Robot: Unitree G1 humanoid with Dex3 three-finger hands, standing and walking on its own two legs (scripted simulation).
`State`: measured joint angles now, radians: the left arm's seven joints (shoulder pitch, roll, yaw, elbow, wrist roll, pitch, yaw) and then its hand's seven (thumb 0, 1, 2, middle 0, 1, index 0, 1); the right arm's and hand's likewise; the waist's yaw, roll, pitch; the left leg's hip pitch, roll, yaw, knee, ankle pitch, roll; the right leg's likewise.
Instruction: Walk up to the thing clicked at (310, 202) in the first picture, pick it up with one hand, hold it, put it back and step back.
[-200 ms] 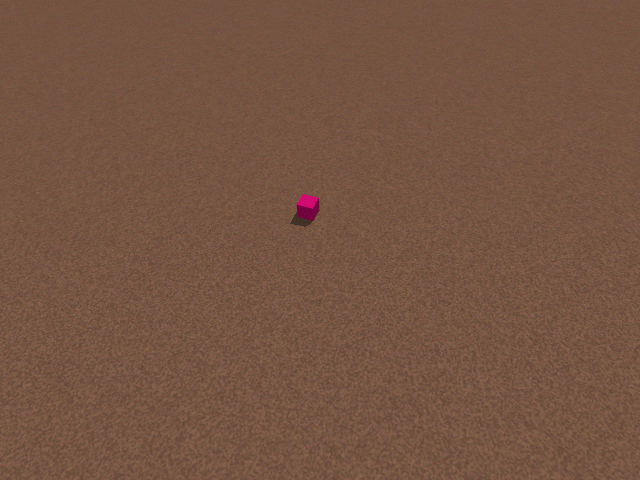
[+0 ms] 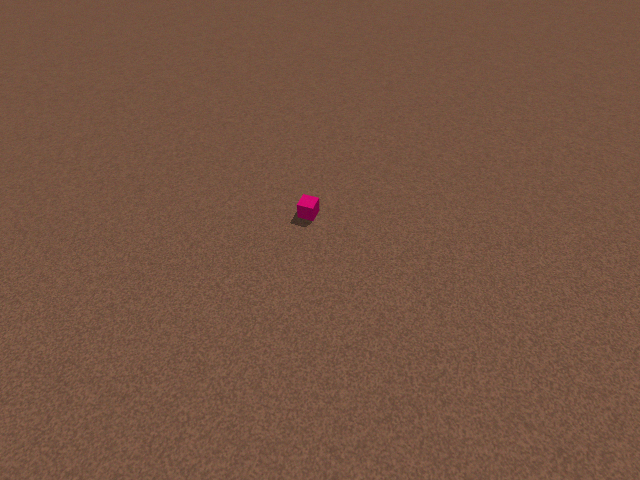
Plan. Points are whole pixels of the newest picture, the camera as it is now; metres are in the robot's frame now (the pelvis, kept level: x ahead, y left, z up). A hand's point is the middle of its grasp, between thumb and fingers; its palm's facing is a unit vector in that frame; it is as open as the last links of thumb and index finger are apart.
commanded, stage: stand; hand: left
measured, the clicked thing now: (308, 207) +1.37 +0.10 -0.74
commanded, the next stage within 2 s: walk up in 0.92 s
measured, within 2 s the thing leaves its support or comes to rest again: neither
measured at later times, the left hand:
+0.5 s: hand out of the picture +0.07 +0.25 -0.16, palm faces -0.02 -0.94 -0.33, open 7.4 cm
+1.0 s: hand out of the picture +0.09 +0.26 -0.16, palm faces -0.04 -0.94 -0.33, open 7.4 cm
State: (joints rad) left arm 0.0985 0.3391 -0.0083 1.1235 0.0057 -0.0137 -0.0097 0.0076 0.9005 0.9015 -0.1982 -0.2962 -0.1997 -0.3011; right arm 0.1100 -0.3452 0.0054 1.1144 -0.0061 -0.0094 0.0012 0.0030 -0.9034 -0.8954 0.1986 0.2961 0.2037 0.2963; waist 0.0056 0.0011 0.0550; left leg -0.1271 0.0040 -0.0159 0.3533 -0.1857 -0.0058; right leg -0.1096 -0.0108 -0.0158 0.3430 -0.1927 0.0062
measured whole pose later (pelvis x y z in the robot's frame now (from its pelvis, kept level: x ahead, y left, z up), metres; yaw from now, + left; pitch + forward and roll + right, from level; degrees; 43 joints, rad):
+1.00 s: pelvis +0.02 +0.00 +0.00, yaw -2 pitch -2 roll +0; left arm 0.18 0.35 0.03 1.07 0.02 -0.03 -0.04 0.01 0.90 0.90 -0.20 -0.30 -0.20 -0.30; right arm 0.13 -0.36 -0.03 1.06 -0.03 -0.02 0.04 0.00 -0.90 -0.90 0.20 0.30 0.21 0.30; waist 0.01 0.01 0.02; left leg -0.16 0.00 0.01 0.48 -0.39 0.03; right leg -0.15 -0.01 0.02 0.44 -0.33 -0.02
